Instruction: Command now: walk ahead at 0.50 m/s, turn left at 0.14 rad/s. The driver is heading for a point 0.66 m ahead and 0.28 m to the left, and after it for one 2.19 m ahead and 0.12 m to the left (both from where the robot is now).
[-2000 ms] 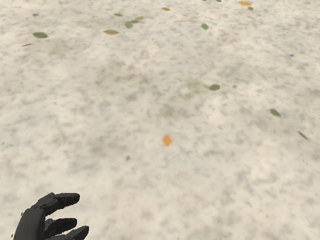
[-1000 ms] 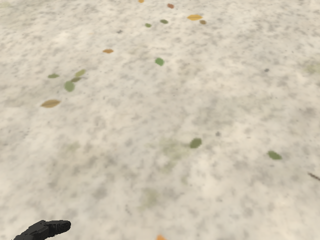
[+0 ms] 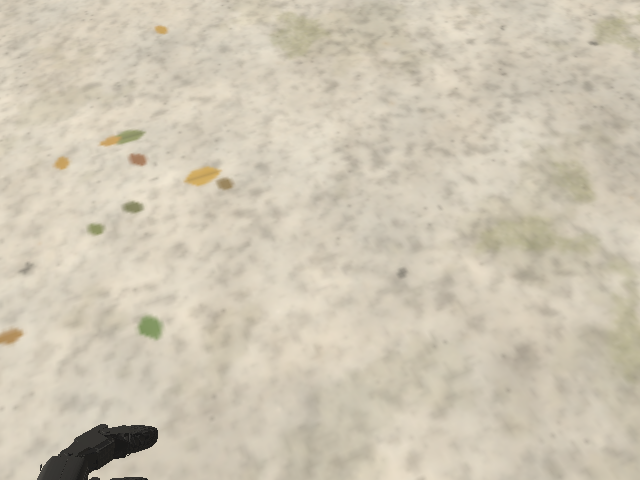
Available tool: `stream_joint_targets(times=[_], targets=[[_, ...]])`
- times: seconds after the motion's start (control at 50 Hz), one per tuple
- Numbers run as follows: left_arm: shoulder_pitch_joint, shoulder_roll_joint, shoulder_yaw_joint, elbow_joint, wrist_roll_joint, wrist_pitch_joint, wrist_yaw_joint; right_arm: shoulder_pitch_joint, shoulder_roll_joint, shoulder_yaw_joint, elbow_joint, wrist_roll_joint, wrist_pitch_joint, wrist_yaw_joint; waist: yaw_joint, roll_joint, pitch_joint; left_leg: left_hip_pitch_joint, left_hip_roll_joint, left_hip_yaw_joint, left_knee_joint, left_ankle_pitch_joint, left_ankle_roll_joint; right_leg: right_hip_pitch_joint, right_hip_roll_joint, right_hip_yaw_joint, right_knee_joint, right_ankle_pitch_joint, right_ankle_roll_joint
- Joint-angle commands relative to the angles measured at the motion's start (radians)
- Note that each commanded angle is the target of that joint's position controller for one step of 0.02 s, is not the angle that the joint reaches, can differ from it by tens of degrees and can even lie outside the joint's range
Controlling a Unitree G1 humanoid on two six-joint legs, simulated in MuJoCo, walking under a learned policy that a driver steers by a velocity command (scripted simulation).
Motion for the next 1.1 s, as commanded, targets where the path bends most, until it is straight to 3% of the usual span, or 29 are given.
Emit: stream_joint_targets(times=[0.02,0.06,0.08,0.14,0.26,0.36,0.4,0.44,0.48,0.5,0.52,0.54,0.56,0.58,0.6,0.62,0.68,0.78,0.82,0.88,0.92,0.94,0.96,0.98,1.0,1.02,1.04,1.06,1.1], targets=[[0.356,0.191,0.066,0.037,-0.003,0.003,0.013,-0.044,-0.138,-0.020,-0.112,0.027,-0.043,0.002,0.202,-0.169,-0.208,-0.669,0.017,-0.095,0.537,-0.042,0.030,0.706,-0.373,0.576,-0.258,-0.250,-0.207],[0.233,0.121,0.044,0.034,0.003,-0.005,0.008,-0.111,-0.121,-0.023,-0.122,0.011,-0.032,-0.001,0.143,-0.116,-0.074,-0.620,0.085,-0.067,0.456,0.108,0.025,0.483,-0.289,0.368,-0.320,-0.139,-0.159],[0.197,0.100,0.039,0.036,0.010,-0.014,0.006,-0.094,-0.108,-0.027,-0.116,0.006,-0.018,-0.002,0.109,-0.133,-0.048,-0.561,0.108,-0.078,0.423,0.159,0.019,0.403,-0.261,0.295,-0.354,-0.072,-0.144],[0.168,0.104,0.048,0.063,0.015,-0.040,0.006,-0.074,-0.054,-0.021,-0.109,0.008,0.015,-0.004,0.072,-0.100,-0.017,-0.515,0.113,-0.085,0.387,0.249,-0.001,0.312,-0.246,0.155,-0.421,0.091,-0.145],[0.195,0.141,0.060,0.113,0.015,-0.040,0.026,-0.216,-0.025,-0.013,-0.158,0.001,0.011,0.016,0.106,-0.055,0.030,-0.538,0.091,-0.050,0.083,0.537,-0.002,0.349,-0.211,-0.057,-0.449,0.231,-0.110],[0.293,0.177,0.071,0.165,-0.004,-0.010,0.036,-0.380,-0.005,0.001,-0.241,0.001,0.010,0.048,0.169,-0.030,0.082,-0.593,0.073,0.028,-0.082,0.515,0.039,0.514,-0.260,-0.122,-0.409,0.311,-0.096],[0.301,0.190,0.075,0.174,-0.010,0.009,0.039,-0.402,-0.014,-0.002,-0.271,0.002,0.010,0.062,0.159,-0.043,0.074,-0.580,0.047,0.068,-0.111,0.432,0.065,0.578,-0.275,-0.147,-0.344,0.469,-0.081],[0.288,0.221,0.083,0.168,-0.014,0.026,0.050,-0.358,-0.045,-0.019,-0.282,0.002,0.015,0.067,0.114,-0.088,0.013,-0.466,-0.019,0.130,-0.106,0.326,0.103,0.611,-0.275,-0.174,-0.211,0.816,-0.060],[0.262,0.237,0.085,0.158,-0.017,0.040,0.061,-0.139,-0.121,-0.064,-0.239,0.005,0.021,0.056,-0.017,-0.096,-0.112,-0.156,-0.093,0.149,-0.157,0.314,0.162,0.534,-0.243,-0.201,0.102,0.947,-0.027],[0.260,0.219,0.075,0.143,-0.009,0.032,0.065,0.024,-0.192,-0.097,-0.203,0.004,0.032,0.035,-0.097,-0.028,-0.199,0.154,-0.028,0.004,-0.203,0.345,0.214,0.308,-0.203,-0.200,0.382,0.690,0.014],[0.355,0.061,0.027,0.090,0.026,0.004,0.045,0.006,-0.292,-0.111,-0.203,0.010,0.030,0.023,0.026,0.236,-0.266,0.503,0.238,-0.542,-0.250,0.250,0.395,-0.171,0.009,-0.140,0.743,-0.333,0.081],[0.274,0.122,0.031,0.076,-0.004,-0.041,0.027,0.039,-0.228,-0.090,-0.231,0.001,0.016,0.024,-0.036,0.142,-0.411,0.581,0.320,-0.815,-0.391,0.155,0.459,-0.295,0.050,0.105,0.875,-0.457,0.073],[0.169,0.169,0.044,0.040,-0.042,-0.063,0.016,0.009,-0.174,-0.075,-0.223,-0.007,0.005,0.025,-0.055,0.091,-0.276,0.497,0.287,-0.663,-0.421,0.212,0.399,-0.372,-0.008,0.135,0.848,-0.365,0.051],[0.150,0.157,0.037,0.031,-0.037,-0.075,0.018,-0.049,-0.148,-0.067,-0.227,-0.002,-0.001,0.024,-0.009,0.016,-0.176,0.347,0.240,-0.536,-0.424,0.294,0.360,-0.349,-0.051,0.127,0.751,-0.280,0.039],[0.150,0.156,0.041,0.042,-0.012,-0.076,0.025,-0.118,-0.120,-0.059,-0.239,-0.003,-0.003,0.023,0.037,-0.021,-0.111,0.205,0.202,-0.449,-0.436,0.400,0.334,-0.291,-0.080,0.119,0.658,-0.240,0.047],[0.170,0.167,0.050,0.048,0.002,-0.065,0.026,-0.159,-0.094,-0.049,-0.257,-0.015,-0.004,0.019,0.072,-0.005,-0.088,0.107,0.176,-0.393,-0.458,0.491,0.327,-0.218,-0.099,0.124,0.613,-0.211,0.056],[0.187,0.135,0.045,0.043,0.016,-0.030,0.026,-0.174,-0.112,-0.053,-0.260,-0.012,-0.008,0.007,0.108,0.006,-0.056,-0.055,0.146,-0.314,-0.502,0.598,0.331,-0.145,-0.100,0.094,0.482,-0.170,0.106],[-0.007,0.077,0.018,-0.007,0.013,-0.029,0.018,-0.110,-0.153,-0.066,-0.234,-0.001,0.007,-0.019,0.034,0.052,-0.019,-0.180,0.045,-0.202,-0.487,0.470,0.243,-0.031,-0.024,0.057,0.089,0.188,0.137],[-0.054,0.093,0.022,-0.023,-0.001,-0.034,0.011,-0.067,-0.158,-0.068,-0.217,0.002,0.013,-0.019,0.012,0.065,-0.024,-0.157,0.061,-0.246,-0.466,0.401,0.226,0.004,0.000,0.070,0.019,0.235,0.133],[-0.057,0.138,0.040,-0.032,-0.009,-0.044,0.003,-0.046,-0.142,-0.066,-0.207,0.007,0.019,-0.023,0.026,0.090,-0.031,-0.063,0.102,-0.345,-0.380,0.327,0.204,0.021,0.001,0.111,-0.051,0.160,0.104],[0.016,0.157,0.055,-0.016,-0.011,-0.054,0.003,-0.066,-0.132,-0.065,-0.213,0.004,0.024,-0.024,0.075,0.119,-0.042,-0.046,0.103,-0.384,-0.306,0.336,0.180,0.112,0.002,0.099,-0.085,0.089,0.066],[0.112,0.176,0.068,0.011,-0.003,-0.058,0.006,-0.065,-0.094,-0.051,-0.212,-0.005,0.022,-0.022,0.120,0.114,-0.092,-0.044,0.070,-0.340,-0.216,0.397,0.152,0.229,-0.011,0.081,-0.104,0.093,0.036],[0.244,0.218,0.078,0.027,0.018,-0.062,0.011,-0.045,-0.032,-0.027,-0.220,-0.018,0.019,-0.019,0.166,0.035,-0.215,-0.117,0.017,-0.263,0.031,0.325,0.116,0.442,-0.151,0.213,-0.093,0.041,-0.029],[0.354,0.311,0.104,0.076,0.029,-0.048,0.006,0.105,0.024,-0.010,-0.232,0.009,0.007,-0.018,0.115,-0.297,-0.326,-0.451,-0.132,-0.124,0.375,-0.004,0.036,0.749,-0.346,0.681,-0.192,-0.192,-0.209],[0.371,0.235,0.088,0.084,-0.005,-0.045,-0.005,0.100,-0.056,-0.018,-0.214,0.017,0.002,-0.020,0.143,-0.279,-0.285,-0.611,-0.096,-0.161,0.524,-0.119,0.024,0.763,-0.375,0.877,-0.278,-0.440,-0.234],[0.314,0.174,0.069,0.071,-0.013,-0.041,-0.004,-0.010,-0.113,-0.032,-0.225,0.015,0.001,-0.018,0.159,-0.177,-0.156,-0.660,-0.051,-0.158,0.568,-0.035,0.027,0.662,-0.336,0.757,-0.293,-0.441,-0.200],[0.262,0.155,0.060,0.059,-0.003,-0.032,-0.003,-0.097,-0.117,-0.030,-0.244,-0.003,-0.003,-0.019,0.151,-0.100,-0.095,-0.643,-0.011,-0.105,0.545,0.035,0.028,0.557,-0.290,0.632,-0.291,-0.327,-0.177],[0.232,0.143,0.054,0.059,0.002,-0.024,-0.003,-0.159,-0.107,-0.030,-0.263,-0.022,-0.013,-0.019,0.141,-0.071,-0.036,-0.633,0.016,-0.086,0.479,0.083,0.029,0.460,-0.252,0.553,-0.302,-0.195,-0.179],[0.220,0.122,0.043,0.058,0.004,-0.022,0.000,-0.162,-0.074,-0.027,-0.271,-0.029,-0.025,-0.013,0.104,-0.110,-0.035,-0.541,0.042,-0.072,0.363,0.129,0.024,0.376,-0.189,0.465,-0.324,-0.016,-0.172]])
